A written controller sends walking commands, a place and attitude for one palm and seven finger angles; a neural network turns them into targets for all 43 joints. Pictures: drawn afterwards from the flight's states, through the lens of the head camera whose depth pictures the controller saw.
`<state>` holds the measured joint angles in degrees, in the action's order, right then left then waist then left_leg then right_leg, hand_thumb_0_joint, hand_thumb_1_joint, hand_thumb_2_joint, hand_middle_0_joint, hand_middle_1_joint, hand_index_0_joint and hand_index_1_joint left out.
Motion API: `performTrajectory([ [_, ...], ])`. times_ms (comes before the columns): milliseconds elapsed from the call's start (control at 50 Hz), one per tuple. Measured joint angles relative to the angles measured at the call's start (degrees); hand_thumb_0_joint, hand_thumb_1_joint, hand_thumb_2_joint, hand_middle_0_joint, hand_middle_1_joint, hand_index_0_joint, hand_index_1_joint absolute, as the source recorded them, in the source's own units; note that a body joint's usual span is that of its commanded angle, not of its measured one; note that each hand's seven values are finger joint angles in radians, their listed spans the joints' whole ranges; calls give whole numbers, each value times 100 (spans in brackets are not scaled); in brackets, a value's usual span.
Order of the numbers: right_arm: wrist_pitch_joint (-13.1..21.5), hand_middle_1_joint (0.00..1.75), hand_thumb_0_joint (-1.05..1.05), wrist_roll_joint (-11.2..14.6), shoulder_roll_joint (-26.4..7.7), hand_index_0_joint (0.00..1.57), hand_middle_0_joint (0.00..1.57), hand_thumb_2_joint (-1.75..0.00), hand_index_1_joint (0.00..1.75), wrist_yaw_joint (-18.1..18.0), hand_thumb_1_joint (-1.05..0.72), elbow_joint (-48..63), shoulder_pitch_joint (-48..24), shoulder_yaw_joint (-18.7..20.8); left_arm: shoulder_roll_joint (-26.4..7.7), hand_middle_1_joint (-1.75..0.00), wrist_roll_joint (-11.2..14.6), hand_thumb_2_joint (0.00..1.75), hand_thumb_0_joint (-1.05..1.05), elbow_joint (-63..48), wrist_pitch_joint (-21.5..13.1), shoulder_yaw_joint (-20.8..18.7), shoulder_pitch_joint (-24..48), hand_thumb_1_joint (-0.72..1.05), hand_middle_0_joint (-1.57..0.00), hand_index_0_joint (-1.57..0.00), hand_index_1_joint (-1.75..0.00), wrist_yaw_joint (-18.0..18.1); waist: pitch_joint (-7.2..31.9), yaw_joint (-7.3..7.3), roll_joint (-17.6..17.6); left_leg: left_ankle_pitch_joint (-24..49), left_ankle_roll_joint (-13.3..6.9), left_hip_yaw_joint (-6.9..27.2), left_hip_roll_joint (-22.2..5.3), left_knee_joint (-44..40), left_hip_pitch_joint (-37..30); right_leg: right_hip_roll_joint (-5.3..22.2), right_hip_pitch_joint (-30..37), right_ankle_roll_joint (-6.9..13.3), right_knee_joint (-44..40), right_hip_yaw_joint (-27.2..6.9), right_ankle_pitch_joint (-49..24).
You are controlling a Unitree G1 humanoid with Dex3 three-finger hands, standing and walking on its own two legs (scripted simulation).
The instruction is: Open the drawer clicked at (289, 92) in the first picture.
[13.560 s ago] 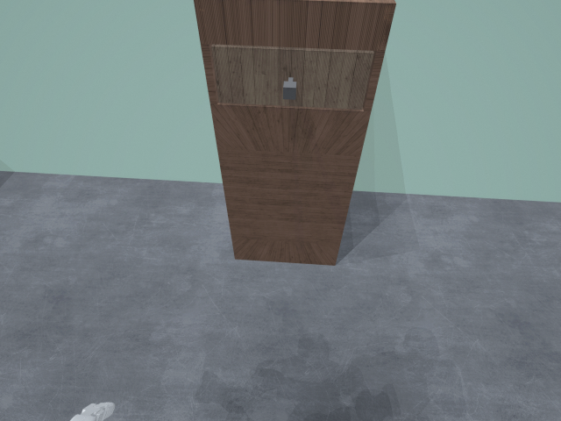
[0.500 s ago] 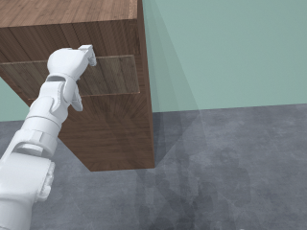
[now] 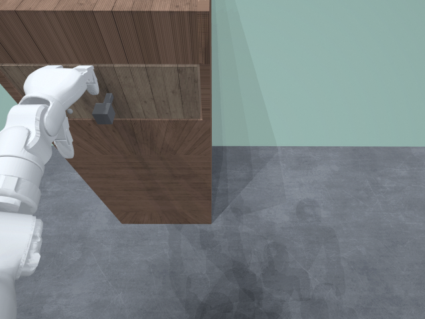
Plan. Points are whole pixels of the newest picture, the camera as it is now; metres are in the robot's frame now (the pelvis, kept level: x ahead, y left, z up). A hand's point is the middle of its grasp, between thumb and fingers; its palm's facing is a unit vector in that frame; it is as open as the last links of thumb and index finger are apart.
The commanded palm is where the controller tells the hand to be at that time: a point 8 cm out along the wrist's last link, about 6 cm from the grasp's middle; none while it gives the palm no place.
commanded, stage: move the hooked fingers above the handle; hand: left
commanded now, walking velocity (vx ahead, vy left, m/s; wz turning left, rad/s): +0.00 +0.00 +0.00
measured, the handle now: (106, 107) +0.52 +0.23 +0.07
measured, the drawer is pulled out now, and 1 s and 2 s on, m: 0.00 0.00 0.00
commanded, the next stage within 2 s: none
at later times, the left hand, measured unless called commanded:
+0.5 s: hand (68, 92) +0.48 +0.26 +0.15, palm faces +0.00 -0.02 -1.00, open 13.5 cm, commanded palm +0.46 +0.25 +0.20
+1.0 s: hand (100, 95) +0.49 +0.21 +0.13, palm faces +0.04 -0.03 -1.00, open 13.4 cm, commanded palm +0.47 +0.26 +0.20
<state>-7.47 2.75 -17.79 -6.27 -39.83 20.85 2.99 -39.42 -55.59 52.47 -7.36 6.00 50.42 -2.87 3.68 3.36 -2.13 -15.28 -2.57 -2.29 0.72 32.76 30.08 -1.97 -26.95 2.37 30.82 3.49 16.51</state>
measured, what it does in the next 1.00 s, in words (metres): stands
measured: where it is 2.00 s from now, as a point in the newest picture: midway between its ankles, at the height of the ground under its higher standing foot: outside the picture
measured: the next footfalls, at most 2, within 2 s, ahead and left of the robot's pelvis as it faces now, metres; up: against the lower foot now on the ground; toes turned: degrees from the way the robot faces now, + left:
none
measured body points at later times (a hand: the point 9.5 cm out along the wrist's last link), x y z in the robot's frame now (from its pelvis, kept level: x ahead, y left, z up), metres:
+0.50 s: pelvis +0.00 +0.01 +0.00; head +0.05 -0.01 +0.45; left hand +0.47 +0.26 +0.20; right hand +0.09 -0.24 -0.14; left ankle +0.00 +0.09 -0.73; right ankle -0.02 -0.09 -0.73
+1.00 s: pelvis +0.00 +0.00 +0.00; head +0.06 -0.02 +0.45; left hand +0.48 +0.21 +0.19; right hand +0.06 -0.26 -0.14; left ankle +0.00 +0.09 -0.73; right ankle -0.02 -0.09 -0.73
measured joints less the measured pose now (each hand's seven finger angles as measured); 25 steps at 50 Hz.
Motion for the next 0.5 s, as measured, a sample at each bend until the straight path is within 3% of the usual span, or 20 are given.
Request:
performTrajectory([
  [60, 20, 30, 0, -66, 13, 20, 20, -90, 30, 66, -91, -139, 86, 82, 310, -121, 162, 31, -1, -525, -345, 244, -70, -49, -32, -33, -120, -6, 46, -41, -1, -68, -30, 63, 60, 45, -16, 54, 61, -35, 3, 61, 72],
  [160, -34, 30, 0, -113, 95, 20, 20, -90, 30, 231, -91, -206, -68, 13, 592, -123, 200, 31, 0, -569, -455, -42, -296, -49, -43, -32, -120, 390, 173, -52, -44, -165, -79, 0, 102, 88, -73, 100, 88, -86, 77, -3, 162],
  [340, -118, 30, 0, -101, 424, 21, 20, -90, 30, 412, -91, 16, -621, -224, 796, -123, -135, 31, 0, -342, 49, -339, -294, -49, -45, -40, -124, 817, 179, -51, -222, -97, -113, -149, 90, -2, -129, 95, 59, -122, 70, -153, 81],
  [500, -226, 30, 0, -35, 459, 21, 21, -90, 30, 268, -91, 146, -673, -351, 508, -121, -115, 31, 0, 83, 492, -472, -16, -49, -36, -39, -122, 476, 183, -63, -206, 6, -85, -160, 71, -190, -353, 69, 250, -93, -63, -170, 4],
])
